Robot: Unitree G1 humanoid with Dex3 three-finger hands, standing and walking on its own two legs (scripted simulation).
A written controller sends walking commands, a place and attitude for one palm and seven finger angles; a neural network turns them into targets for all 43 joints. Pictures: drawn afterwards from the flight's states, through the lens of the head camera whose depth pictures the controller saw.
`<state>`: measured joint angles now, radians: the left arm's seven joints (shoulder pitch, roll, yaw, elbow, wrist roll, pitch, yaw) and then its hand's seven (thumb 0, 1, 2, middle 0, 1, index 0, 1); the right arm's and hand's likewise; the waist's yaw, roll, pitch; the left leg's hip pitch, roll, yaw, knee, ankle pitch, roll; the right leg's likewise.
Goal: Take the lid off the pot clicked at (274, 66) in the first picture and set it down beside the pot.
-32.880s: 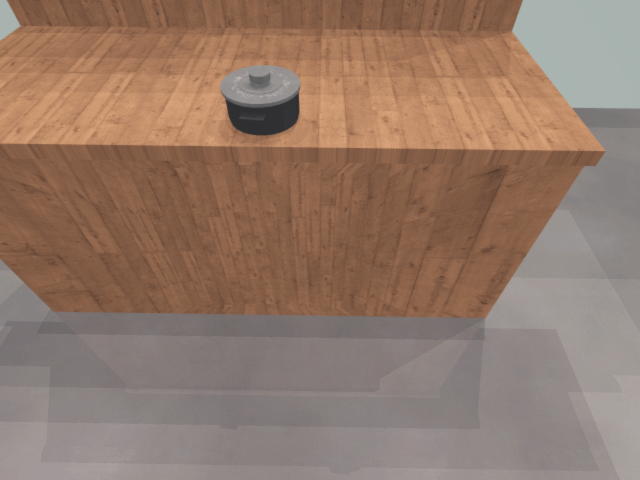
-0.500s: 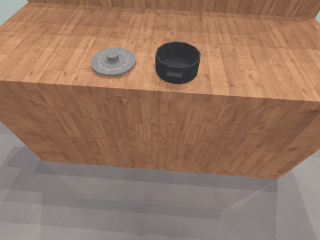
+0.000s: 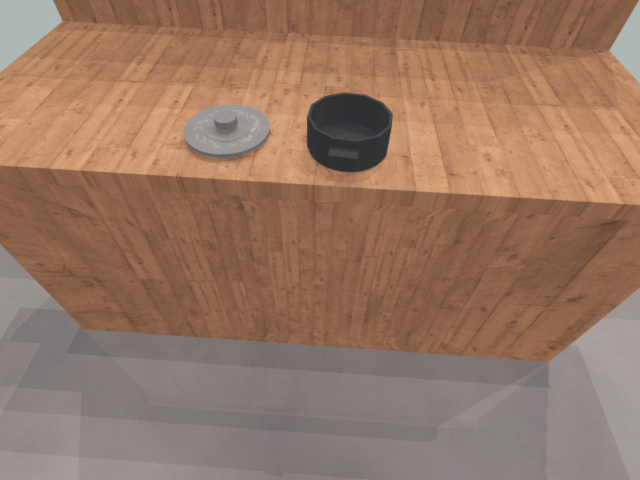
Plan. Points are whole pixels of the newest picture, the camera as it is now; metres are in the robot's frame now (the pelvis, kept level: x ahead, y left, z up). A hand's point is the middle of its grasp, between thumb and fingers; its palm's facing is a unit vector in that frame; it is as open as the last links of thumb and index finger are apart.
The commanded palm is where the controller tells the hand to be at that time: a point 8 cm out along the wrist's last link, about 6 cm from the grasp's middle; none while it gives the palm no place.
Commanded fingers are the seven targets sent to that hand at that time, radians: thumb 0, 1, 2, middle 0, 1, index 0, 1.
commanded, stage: let the arm hang, fingers relaxed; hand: left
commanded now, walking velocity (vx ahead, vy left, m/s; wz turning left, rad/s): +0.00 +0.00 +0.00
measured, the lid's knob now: (225, 119) +0.74 +0.22 +0.02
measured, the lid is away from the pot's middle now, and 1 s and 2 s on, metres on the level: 0.25 0.25 0.25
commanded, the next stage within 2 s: look to check the result in 0.94 s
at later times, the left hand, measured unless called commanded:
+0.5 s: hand out of the picture -0.02 +0.17 -0.18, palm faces +0.04 -0.98 -0.19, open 7.3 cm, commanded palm none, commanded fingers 0.00 0.90 0.90 -0.20 -0.30 -0.20 -0.30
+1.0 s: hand out of the picture -0.02 +0.18 -0.18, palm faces +0.05 -0.98 -0.19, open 7.3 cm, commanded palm none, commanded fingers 0.00 0.90 0.90 -0.20 -0.30 -0.20 -0.30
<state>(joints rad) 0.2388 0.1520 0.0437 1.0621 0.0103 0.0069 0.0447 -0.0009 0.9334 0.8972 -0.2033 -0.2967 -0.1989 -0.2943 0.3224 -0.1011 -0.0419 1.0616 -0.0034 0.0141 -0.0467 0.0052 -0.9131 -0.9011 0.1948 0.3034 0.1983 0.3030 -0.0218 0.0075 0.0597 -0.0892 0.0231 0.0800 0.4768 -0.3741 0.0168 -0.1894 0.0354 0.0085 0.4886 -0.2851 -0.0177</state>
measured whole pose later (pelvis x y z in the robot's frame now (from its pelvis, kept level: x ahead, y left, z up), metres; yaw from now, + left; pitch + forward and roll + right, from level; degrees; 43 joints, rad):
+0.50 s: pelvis -0.02 +0.01 +0.00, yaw +0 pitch -1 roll -1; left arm 0.27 0.13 0.03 1.11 0.01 0.01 0.04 0.01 0.94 0.90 -0.20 -0.30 -0.20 -0.29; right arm 0.32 -0.09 -0.03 1.08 0.00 0.00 -0.05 0.00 -0.91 -0.90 0.19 0.30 0.20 0.30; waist -0.02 0.00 0.06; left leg -0.11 0.01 0.09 0.47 -0.34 0.03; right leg -0.21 0.02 0.02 0.47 -0.25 0.00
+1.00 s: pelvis -0.02 +0.01 +0.00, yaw +0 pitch -1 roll -1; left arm 0.27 0.13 0.03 1.12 0.01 0.00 0.05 0.01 0.94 0.90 -0.20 -0.30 -0.20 -0.29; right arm 0.32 -0.09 -0.03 1.09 0.00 0.00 -0.05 0.00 -0.91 -0.90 0.19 0.30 0.20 0.30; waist -0.02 0.00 0.06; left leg -0.11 0.00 0.09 0.46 -0.34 0.04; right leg -0.21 0.01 0.02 0.47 -0.25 0.00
